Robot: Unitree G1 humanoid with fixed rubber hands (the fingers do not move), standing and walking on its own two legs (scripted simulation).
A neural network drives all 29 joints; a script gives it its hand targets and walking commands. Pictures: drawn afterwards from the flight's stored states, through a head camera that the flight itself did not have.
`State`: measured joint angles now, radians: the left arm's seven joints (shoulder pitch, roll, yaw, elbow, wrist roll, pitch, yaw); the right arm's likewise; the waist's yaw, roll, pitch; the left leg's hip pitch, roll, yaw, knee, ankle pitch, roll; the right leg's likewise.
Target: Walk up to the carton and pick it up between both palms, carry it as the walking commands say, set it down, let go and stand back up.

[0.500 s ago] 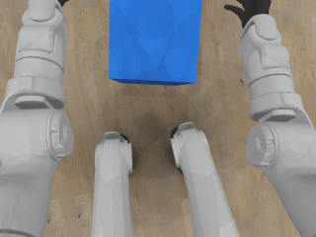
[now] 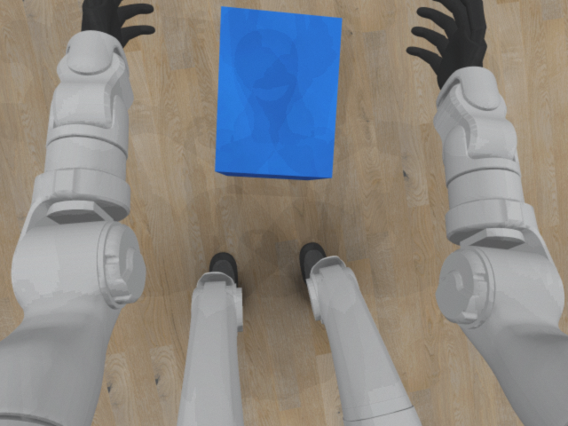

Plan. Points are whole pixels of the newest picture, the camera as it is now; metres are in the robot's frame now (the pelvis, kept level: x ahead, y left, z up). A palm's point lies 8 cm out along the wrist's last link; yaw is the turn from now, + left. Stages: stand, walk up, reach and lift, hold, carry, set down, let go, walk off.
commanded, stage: set down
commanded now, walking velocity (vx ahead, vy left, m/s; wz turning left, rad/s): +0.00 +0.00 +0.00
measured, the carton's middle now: (273, 111) +0.53 -0.05 -0.48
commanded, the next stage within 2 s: let go in 0.22 s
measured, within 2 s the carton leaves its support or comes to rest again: neither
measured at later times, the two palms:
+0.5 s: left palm (83, 89) +0.49 +0.16 -0.05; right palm (497, 92) +0.45 -0.24 -0.05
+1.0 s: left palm out of the picture +0.32 +0.22 +0.06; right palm out of the picture +0.27 -0.23 +0.07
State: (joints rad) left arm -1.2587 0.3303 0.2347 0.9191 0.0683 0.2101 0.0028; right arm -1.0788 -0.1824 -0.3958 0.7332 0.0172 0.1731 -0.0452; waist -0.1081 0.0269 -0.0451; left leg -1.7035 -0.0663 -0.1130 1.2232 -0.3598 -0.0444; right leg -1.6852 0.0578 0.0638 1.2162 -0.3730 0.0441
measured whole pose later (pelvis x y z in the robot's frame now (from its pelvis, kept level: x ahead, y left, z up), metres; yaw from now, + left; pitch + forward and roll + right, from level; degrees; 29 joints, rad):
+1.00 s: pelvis +0.08 +0.00 +0.14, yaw +0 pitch +13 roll +0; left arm -0.02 0.19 0.11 0.56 0.04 0.01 -0.01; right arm 0.08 -0.17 -0.06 0.49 0.00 0.01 0.08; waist -0.05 -0.03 0.00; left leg -0.50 -0.02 -0.09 0.54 -0.26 -0.02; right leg -0.49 0.03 0.10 0.54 -0.27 0.02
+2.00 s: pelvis +0.10 -0.01 +0.15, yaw +0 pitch +0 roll +0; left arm 0.20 0.34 0.04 0.74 0.04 0.02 0.02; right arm 0.18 -0.34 -0.04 0.74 -0.04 0.02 -0.02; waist 0.01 0.03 0.02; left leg -0.19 -0.01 -0.10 0.50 -0.32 -0.02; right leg -0.18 0.04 0.09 0.50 -0.32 -0.01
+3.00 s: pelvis +0.08 +0.00 +0.16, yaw +0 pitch -3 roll +0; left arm 0.15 0.37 0.02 0.98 0.02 0.00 0.01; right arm 0.15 -0.38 0.00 0.97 -0.02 -0.01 -0.02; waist 0.01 0.01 0.04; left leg -0.11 -0.01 -0.09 0.38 -0.22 -0.02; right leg -0.11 0.02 0.10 0.38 -0.22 0.01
